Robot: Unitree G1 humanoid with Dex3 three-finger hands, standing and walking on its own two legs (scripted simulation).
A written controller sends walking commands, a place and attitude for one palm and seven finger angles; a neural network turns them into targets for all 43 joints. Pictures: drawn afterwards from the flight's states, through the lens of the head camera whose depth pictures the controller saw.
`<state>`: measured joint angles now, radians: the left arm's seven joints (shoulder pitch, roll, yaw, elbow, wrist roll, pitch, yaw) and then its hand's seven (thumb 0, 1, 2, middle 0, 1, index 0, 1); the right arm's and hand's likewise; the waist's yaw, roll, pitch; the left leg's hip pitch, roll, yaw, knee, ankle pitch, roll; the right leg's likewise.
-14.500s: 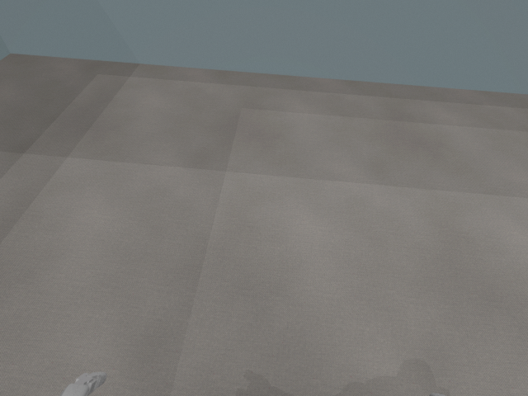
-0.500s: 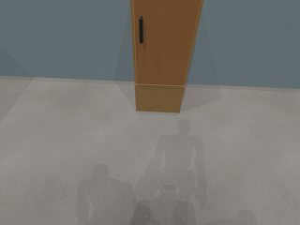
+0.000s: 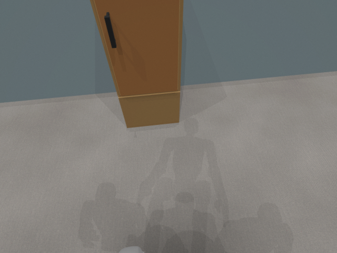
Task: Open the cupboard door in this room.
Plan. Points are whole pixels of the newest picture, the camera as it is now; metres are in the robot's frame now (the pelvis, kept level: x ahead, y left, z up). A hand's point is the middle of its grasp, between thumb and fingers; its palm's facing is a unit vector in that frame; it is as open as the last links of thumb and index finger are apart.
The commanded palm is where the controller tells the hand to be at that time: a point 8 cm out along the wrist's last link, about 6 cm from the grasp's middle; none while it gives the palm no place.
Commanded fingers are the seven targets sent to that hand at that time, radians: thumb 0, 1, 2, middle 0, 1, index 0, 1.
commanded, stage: walk to a spot facing it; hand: left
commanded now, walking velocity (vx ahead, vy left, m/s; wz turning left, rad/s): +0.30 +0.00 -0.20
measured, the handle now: (111, 30) +0.97 +0.35 +0.02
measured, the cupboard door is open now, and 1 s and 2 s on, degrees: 0 0 0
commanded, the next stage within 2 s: turn to face it in 0.12 s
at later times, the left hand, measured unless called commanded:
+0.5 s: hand (94, 208) +0.25 +0.26 -0.16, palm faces -0.03 -0.98 -0.18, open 7.4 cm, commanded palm none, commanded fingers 0.00 0.90 0.90 -0.20 -0.30 -0.20 -0.30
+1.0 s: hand (112, 198) +0.27 +0.20 -0.13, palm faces +0.15 -0.95 -0.27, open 7.3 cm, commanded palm none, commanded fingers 0.00 0.90 0.90 -0.20 -0.30 -0.20 -0.30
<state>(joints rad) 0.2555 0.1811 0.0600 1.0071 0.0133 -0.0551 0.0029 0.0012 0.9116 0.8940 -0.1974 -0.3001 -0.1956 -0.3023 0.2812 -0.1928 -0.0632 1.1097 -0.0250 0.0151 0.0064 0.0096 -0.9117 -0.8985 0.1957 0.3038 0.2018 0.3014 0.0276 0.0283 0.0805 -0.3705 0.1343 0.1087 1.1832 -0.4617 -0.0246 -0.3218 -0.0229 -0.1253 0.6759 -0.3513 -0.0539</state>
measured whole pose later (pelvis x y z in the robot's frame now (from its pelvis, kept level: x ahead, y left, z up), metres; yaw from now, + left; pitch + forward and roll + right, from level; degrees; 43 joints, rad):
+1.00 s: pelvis +0.22 +0.01 +0.02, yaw +8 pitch -1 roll +2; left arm 0.19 0.15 0.02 0.99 0.01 0.00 0.03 0.00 0.92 0.89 -0.20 -0.30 -0.20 -0.30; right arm 0.23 -0.20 -0.07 1.05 -0.02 0.06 0.00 0.00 -0.91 -0.90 0.20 0.30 0.20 0.30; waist -0.02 0.04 0.07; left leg -0.43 0.03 -0.01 1.07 -0.41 -0.04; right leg -0.23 -0.06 -0.16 0.50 -0.24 -0.05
